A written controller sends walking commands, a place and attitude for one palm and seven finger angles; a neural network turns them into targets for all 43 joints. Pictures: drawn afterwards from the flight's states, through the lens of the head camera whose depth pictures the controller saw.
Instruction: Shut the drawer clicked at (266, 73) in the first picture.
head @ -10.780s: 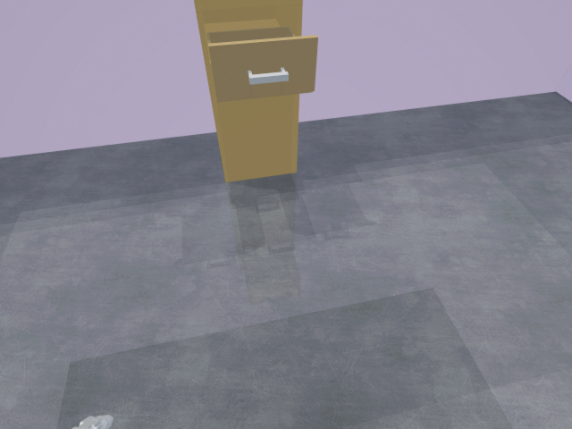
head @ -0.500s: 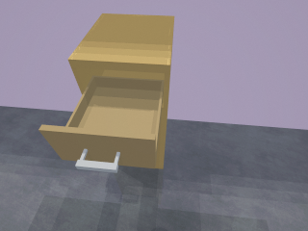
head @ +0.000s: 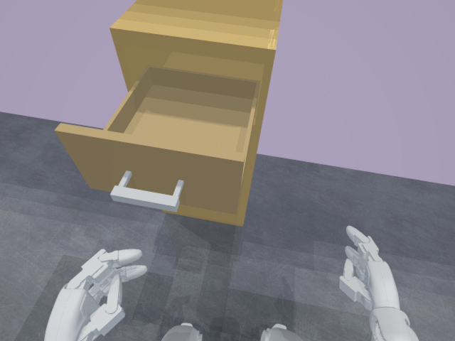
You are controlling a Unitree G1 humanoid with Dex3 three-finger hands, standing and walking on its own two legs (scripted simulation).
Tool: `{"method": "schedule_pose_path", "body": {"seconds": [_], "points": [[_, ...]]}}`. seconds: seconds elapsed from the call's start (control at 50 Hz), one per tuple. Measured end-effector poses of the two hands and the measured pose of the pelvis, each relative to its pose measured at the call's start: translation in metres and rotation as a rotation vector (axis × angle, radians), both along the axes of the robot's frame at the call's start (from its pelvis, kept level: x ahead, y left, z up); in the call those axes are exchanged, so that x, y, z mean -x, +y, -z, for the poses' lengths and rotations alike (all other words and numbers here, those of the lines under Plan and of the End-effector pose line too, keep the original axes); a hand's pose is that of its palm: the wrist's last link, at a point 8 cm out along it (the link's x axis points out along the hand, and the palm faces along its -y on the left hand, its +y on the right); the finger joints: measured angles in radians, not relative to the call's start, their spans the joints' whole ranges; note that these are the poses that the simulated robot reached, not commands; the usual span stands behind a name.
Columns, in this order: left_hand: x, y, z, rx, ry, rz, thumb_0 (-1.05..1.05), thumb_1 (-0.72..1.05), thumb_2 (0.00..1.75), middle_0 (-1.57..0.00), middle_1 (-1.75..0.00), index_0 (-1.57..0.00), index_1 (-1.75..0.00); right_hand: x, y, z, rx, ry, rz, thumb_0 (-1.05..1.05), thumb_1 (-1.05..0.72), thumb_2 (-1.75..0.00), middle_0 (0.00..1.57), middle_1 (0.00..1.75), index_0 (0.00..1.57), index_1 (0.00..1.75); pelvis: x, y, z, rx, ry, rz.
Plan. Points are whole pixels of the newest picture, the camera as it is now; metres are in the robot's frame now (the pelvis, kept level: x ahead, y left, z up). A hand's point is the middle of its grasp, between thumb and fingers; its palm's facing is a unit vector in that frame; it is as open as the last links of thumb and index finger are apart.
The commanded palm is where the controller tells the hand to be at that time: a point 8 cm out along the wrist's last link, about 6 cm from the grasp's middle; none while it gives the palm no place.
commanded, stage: raise the hand and make a fist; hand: left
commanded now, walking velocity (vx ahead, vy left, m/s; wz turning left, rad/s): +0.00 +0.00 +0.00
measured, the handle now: (149, 189) +0.37 +0.19 +0.03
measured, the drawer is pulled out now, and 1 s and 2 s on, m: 0.30 0.30 0.30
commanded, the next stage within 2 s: bring the fist close to the handle in 1.36 s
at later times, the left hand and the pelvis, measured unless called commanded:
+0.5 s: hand (115, 286) +0.18 +0.18 +0.08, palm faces -0.05 -1.00 -0.03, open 3.2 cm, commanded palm +0.14 +0.23 +0.09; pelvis +0.01 +0.03 +0.01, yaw -1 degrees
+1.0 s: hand (110, 267) +0.19 +0.17 +0.13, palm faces -0.03 -1.00 -0.06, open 3.3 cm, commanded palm +0.14 +0.23 +0.13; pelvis +0.03 +0.03 +0.03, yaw +0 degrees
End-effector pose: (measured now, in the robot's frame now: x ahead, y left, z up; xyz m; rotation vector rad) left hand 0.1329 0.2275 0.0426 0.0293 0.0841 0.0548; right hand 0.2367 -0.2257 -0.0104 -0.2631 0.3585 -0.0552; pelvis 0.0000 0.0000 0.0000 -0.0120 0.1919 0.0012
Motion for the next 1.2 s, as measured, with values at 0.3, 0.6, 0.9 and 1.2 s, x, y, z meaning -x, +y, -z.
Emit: {"method": "schedule_pose_path", "body": {"seconds": [0.3, 0.6, 0.9, 1.2], "points": [[-0.042, 0.001, -0.03, 0.01, 0.029, 0.112, 0.02, 0.9, 0.9, -0.87, -1.02, -0.87, -1.02, 0.088, 0.032, 0.052, -0.129, 0.292, 0.122, 0.02, -0.9, -0.89, 0.21, 0.3, 0.2, 0.3, -0.003, 0.018, -0.013, 0.011, -0.005, 0.013], [-0.031, 0.0, -0.055, 0.003, -0.056, 0.106, 0.02, 0.9, 0.9, -1.17, -1.35, -1.17, -1.35, 0.041, 0.02, 0.014, -0.034, 0.133, 0.093, 0.02, -0.91, -0.89, 0.2, 0.3, 0.2, 0.3, -0.015, 0.033, -0.015, 0.026, -0.016, 0.007], [-0.031, 0.002, -0.08, -0.027, -0.045, 0.08, 0.02, 0.9, 0.9, -1.38, -1.57, -1.38, -1.57, 0.018, 0.06, 0.006, -0.119, 0.118, -0.005, 0.01, -0.9, -0.89, 0.21, 0.3, 0.2, 0.3, -0.026, 0.032, -0.025, 0.028, -0.052, 0.0], [-0.035, 0.003, -0.087, -0.034, -0.026, 0.09, 0.02, 0.9, 0.9, -1.4, -1.6, -1.4, -1.6, 0.035, 0.027, 0.004, -0.084, 0.134, 0.072, 0.01, -0.9, -0.89, 0.21, 0.3, 0.2, 0.3, -0.03, 0.025, -0.034, 0.02, -0.071, 0.004]]}}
